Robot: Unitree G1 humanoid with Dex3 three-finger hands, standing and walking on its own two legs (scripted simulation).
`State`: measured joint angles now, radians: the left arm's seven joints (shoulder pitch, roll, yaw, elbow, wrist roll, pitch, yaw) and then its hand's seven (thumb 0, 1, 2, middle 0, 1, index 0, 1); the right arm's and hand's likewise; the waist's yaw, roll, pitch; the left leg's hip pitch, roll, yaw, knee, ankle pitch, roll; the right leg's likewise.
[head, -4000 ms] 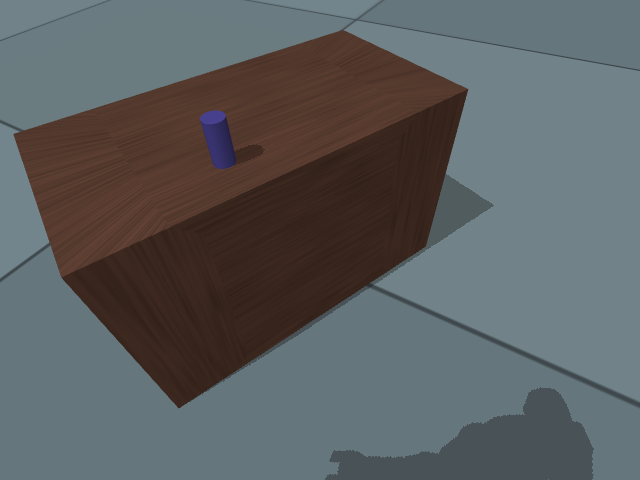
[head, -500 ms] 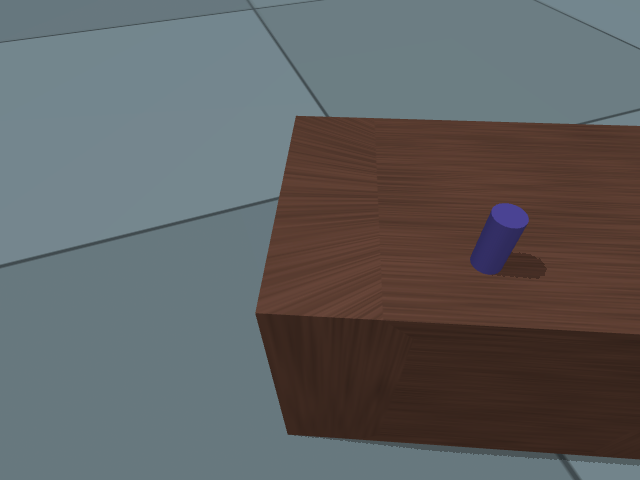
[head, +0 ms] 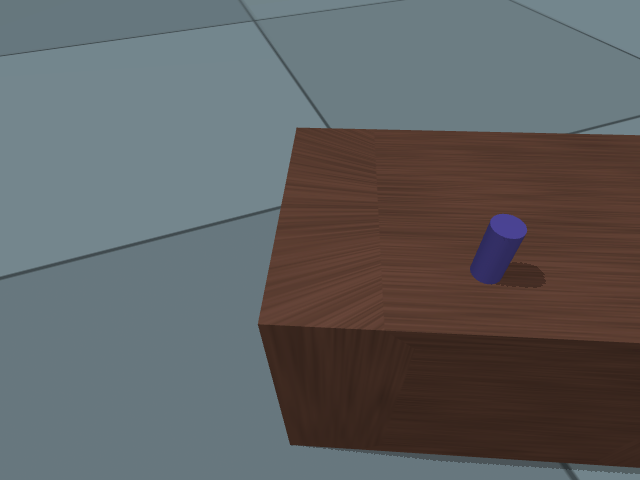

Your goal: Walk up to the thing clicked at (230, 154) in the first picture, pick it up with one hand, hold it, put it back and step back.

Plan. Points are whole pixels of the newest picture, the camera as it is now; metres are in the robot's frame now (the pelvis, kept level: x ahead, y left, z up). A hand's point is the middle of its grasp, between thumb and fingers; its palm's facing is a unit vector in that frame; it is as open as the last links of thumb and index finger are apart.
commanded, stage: walk up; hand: right
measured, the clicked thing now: (496, 250) +0.48 -0.26 -0.02
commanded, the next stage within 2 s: stand in 0.34 s
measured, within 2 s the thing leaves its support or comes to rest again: neither
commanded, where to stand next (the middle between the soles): +0.05 -0.01 m, yaw -2 degrees
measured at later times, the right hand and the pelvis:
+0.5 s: hand out of the picture +0.08 -0.26 -0.16, palm faces -0.03 +0.94 -0.35, open 7.4 cm; pelvis +0.00 +0.00 +0.00, yaw +0 degrees
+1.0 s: hand out of the picture +0.07 -0.26 -0.16, palm faces -0.04 +0.94 -0.34, open 7.4 cm; pelvis -0.01 -0.01 +0.00, yaw +0 degrees
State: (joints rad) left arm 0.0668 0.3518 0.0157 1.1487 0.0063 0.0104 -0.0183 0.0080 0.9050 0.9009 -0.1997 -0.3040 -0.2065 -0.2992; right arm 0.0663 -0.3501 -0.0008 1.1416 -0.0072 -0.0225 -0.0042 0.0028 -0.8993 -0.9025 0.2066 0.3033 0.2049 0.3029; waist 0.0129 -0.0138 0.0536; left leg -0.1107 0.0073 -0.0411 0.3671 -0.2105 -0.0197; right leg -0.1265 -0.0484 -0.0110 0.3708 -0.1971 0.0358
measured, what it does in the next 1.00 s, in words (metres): stands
